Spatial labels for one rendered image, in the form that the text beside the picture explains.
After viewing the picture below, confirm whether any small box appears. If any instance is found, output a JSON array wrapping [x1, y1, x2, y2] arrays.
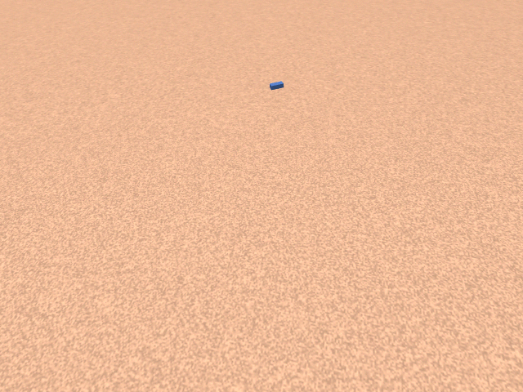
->
[[270, 81, 284, 90]]

